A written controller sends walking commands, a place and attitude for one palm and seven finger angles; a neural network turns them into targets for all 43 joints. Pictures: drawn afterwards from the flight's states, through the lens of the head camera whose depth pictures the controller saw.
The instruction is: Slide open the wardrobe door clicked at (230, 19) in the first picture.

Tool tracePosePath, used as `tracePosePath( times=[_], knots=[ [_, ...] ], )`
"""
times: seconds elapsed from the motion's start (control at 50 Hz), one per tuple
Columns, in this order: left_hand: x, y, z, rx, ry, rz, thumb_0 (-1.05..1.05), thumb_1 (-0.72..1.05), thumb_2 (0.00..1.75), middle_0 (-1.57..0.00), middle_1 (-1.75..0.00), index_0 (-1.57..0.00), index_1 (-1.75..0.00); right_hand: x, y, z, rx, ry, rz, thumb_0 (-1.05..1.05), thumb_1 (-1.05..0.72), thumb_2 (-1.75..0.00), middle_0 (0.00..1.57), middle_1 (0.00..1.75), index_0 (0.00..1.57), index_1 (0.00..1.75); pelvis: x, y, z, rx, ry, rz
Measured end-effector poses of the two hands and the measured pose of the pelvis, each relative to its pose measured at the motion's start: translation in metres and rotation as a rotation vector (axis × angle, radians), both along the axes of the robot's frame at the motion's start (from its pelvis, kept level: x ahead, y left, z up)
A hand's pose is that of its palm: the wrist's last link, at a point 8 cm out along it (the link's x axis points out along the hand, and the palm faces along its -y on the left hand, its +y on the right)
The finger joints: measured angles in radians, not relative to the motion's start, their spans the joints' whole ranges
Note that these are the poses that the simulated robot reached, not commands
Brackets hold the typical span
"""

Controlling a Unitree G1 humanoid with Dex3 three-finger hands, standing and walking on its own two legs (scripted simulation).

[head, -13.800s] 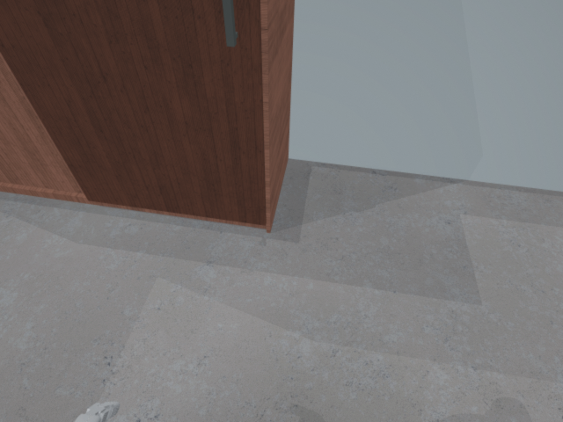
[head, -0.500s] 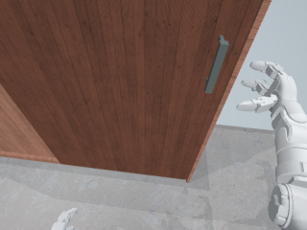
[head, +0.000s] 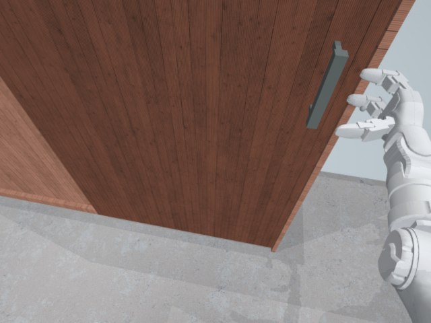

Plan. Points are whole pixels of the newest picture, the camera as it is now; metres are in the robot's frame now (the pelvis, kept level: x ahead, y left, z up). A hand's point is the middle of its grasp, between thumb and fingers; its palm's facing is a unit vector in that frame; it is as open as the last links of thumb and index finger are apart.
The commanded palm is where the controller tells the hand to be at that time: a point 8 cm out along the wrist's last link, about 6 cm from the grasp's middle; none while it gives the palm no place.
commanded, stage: move the hooked fingers beside the handle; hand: right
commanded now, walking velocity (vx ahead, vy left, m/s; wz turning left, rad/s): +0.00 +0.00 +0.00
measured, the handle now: (323, 87) +0.53 -0.13 +0.17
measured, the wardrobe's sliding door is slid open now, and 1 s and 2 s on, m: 0.00 0.00 0.00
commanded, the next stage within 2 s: feel for the door with the fingertips in 0.56 s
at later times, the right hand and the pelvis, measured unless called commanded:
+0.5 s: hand (365, 109) +0.46 -0.19 +0.18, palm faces +0.07 +1.00 +0.02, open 14.0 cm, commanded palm +0.44 -0.24 +0.18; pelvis +0.00 +0.00 +0.00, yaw -1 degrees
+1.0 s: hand (344, 108) +0.47 -0.16 +0.17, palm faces +0.05 +1.00 +0.03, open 14.0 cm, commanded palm +0.44 -0.21 +0.17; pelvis +0.00 +0.00 +0.00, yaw +0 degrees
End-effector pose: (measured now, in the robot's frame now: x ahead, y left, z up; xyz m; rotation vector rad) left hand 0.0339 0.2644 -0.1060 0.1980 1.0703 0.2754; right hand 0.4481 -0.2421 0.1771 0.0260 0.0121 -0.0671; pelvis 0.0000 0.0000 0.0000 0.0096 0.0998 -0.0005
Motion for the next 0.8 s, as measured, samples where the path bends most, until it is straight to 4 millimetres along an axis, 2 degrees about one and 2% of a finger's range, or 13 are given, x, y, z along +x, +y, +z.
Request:
tracePosePath(
  times=[0.14, 0.28, 0.44, 0.56, 0.8],
  knots=[
    [-0.001, 0.001, 0.001, -0.004, -0.003, 0.010, 0.01, 0.90, 0.90, -0.21, -0.30, -0.20, -0.30, -0.007, -0.001, 0.000, -0.005, -0.045, -0.003, -0.02, 0.50, -0.30, 0.30, 1.20, 0.30, 1.20, 0.002, 0.000, 0.000, 0.000, -0.003, 0.007],
    [0.020, -0.002, 0.002, -0.009, -0.049, -0.021, 0.01, 0.90, 0.90, -0.21, -0.30, -0.20, -0.30, -0.014, 0.001, -0.003, 0.001, -0.001, -0.006, -0.02, 0.50, -0.30, 0.30, 1.20, 0.30, 1.20, 0.000, 0.001, 0.000, 0.002, -0.015, -0.006],
    [0.036, -0.002, 0.006, 0.002, -0.097, -0.053, 0.01, 0.90, 0.90, -0.21, -0.30, -0.20, -0.30, -0.011, -0.003, 0.001, -0.015, -0.016, -0.019, -0.02, 0.50, -0.30, 0.30, 1.20, 0.30, 1.20, -0.005, 0.003, -0.001, 0.004, -0.006, -0.017],
    [0.030, -0.002, 0.003, 0.001, -0.072, -0.055, 0.01, 0.90, 0.90, -0.21, -0.30, -0.20, -0.30, -0.005, 0.002, 0.003, -0.005, -0.014, 0.005, -0.02, 0.50, -0.30, 0.30, 1.20, 0.30, 1.20, -0.004, 0.002, -0.002, 0.003, 0.005, -0.018],
    [0.009, -0.002, -0.001, -0.011, -0.014, -0.014, 0.01, 0.90, 0.90, -0.21, -0.30, -0.20, -0.30, -0.003, 0.008, -0.007, -0.010, -0.020, 0.000, -0.02, 0.50, -0.30, 0.30, 1.20, 0.30, 1.20, 0.000, 0.001, -0.002, 0.003, 0.006, -0.005]
  ],
)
